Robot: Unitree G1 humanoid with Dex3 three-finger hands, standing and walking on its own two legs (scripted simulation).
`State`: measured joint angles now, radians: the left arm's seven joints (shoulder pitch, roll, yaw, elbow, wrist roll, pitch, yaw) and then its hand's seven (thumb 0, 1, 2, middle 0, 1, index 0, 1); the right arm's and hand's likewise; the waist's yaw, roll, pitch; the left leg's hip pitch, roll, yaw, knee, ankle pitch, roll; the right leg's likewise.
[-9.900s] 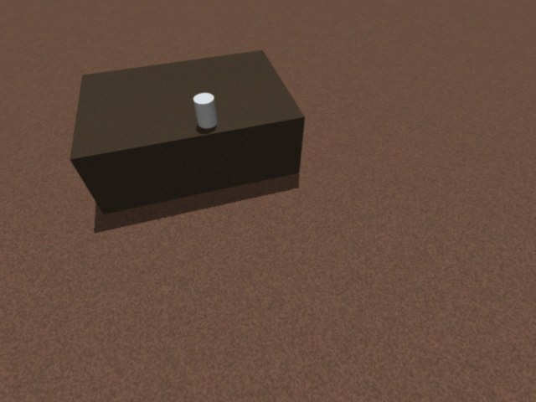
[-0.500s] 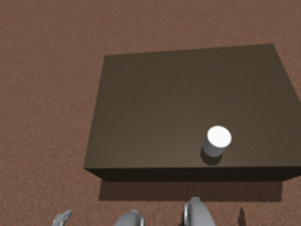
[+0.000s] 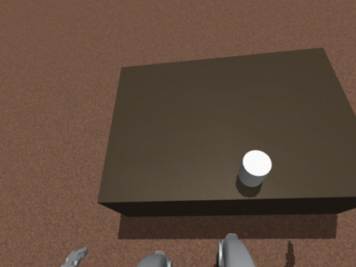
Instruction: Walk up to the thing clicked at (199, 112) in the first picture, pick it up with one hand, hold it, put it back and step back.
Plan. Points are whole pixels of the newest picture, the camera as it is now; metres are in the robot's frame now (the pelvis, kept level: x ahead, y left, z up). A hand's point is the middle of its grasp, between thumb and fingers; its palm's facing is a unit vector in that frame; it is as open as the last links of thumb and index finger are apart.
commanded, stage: go down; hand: right
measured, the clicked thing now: (253, 169) +0.42 -0.20 -0.29
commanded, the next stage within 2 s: approach in 0.36 s
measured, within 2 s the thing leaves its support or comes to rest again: neither
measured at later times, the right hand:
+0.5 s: hand out of the picture +0.34 -0.40 +0.00, palm faces +0.24 +0.96 -0.12, open 17.2 cm
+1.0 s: hand (315, 170) +0.37 -0.34 -0.18, palm faces +0.18 +0.98 +0.05, open 17.5 cm
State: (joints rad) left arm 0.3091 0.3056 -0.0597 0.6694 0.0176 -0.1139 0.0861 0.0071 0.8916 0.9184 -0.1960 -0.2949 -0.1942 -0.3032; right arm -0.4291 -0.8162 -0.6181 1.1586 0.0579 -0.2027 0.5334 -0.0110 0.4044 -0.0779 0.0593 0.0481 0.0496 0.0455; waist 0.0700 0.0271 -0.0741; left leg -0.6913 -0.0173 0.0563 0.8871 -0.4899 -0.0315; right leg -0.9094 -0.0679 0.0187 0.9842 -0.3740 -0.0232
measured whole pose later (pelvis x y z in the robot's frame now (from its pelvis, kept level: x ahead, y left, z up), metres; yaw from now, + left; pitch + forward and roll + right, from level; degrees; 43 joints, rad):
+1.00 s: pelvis -0.05 +0.01 -0.19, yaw +6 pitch +33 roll +9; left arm 0.13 0.29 -0.12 0.63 0.08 -0.14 0.06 0.01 0.89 0.92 -0.19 -0.29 -0.18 -0.30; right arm -0.63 -0.75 -0.79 1.14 0.28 -0.59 0.67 -0.01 0.54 -0.04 0.06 0.04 0.05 0.04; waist 0.09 0.04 -0.16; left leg -1.55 -0.06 0.08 1.74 -0.77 -0.02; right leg -1.78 -0.11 0.09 1.76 -0.57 -0.01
